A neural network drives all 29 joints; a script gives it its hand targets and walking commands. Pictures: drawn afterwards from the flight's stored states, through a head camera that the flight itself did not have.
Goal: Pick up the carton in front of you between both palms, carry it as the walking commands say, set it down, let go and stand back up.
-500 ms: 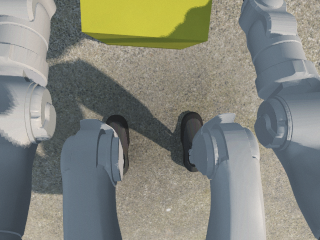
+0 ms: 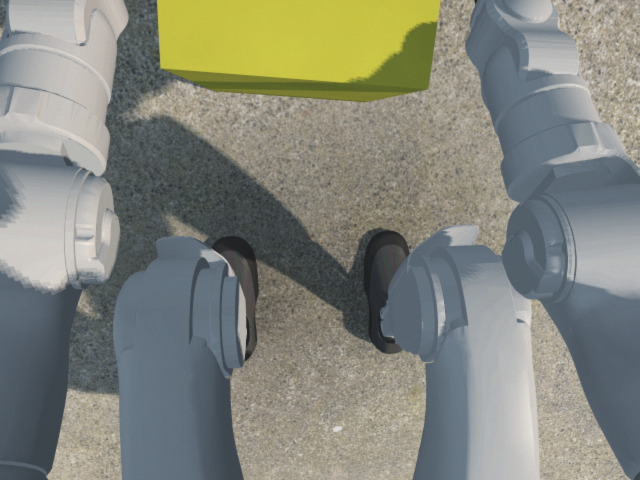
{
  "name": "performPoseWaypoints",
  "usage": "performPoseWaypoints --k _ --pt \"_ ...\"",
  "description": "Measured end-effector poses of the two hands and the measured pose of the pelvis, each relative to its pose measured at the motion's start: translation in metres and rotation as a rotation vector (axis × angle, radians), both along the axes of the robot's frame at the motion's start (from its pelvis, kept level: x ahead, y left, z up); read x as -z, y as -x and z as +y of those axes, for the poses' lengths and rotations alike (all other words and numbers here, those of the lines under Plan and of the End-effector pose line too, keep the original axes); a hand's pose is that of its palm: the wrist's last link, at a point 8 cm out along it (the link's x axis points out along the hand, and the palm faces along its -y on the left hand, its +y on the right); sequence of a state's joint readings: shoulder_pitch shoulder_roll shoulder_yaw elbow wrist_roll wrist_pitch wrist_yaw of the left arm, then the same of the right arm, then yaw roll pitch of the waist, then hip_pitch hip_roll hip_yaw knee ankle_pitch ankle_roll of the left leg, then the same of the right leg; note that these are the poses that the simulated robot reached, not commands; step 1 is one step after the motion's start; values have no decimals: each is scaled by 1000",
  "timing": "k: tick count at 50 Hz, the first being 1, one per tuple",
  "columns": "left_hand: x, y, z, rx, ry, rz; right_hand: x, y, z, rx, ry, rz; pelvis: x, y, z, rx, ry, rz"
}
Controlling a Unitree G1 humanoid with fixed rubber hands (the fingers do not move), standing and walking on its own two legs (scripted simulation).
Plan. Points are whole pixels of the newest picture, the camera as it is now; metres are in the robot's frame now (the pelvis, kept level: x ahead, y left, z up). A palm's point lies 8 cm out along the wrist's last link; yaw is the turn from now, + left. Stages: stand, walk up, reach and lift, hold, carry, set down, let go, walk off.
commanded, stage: reach and lift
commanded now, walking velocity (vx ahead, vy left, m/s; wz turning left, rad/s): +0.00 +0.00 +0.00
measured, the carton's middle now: out of the picture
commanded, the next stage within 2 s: none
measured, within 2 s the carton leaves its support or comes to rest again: leaves its support in 0.44 s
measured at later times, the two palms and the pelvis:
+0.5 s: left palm out of the picture +0.56 +0.17 -0.16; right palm out of the picture +0.56 -0.13 -0.15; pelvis +0.00 +0.00 -0.01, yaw +0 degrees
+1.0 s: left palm out of the picture +0.50 +0.18 +0.05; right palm out of the picture +0.50 -0.12 +0.05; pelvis -0.01 -0.01 +0.11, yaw +3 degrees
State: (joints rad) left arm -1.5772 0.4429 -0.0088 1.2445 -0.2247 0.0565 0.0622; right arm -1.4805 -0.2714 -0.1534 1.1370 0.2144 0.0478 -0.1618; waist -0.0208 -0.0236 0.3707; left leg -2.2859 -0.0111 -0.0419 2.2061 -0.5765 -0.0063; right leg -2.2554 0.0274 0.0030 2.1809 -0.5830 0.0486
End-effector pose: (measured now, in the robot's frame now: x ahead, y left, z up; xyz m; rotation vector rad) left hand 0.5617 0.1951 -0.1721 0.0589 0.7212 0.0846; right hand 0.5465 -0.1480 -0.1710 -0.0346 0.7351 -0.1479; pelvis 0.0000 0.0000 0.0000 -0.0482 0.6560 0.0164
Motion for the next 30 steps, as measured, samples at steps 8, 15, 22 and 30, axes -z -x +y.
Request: performPoseWaypoints --k 8,15,22,30 --pt "1 -1 -19 22 2 -3 1 -1 20 -10 -19 -8 -3 7 -1 0 0 -29" --pt "-2 -5 -19 39 -8 25 1 -3 21 -9 -44 4 4 8 1 3 -2 -54" --pt "-1 -1 -22 50 24 25 -8 -12 17 -13 -38 4 12 2 2 9 -10 -33" --pt "-58 14 -19 -38 27 -35 -67 0 25 17 -45 -62 -2 -4 -3 -11 -13 39"
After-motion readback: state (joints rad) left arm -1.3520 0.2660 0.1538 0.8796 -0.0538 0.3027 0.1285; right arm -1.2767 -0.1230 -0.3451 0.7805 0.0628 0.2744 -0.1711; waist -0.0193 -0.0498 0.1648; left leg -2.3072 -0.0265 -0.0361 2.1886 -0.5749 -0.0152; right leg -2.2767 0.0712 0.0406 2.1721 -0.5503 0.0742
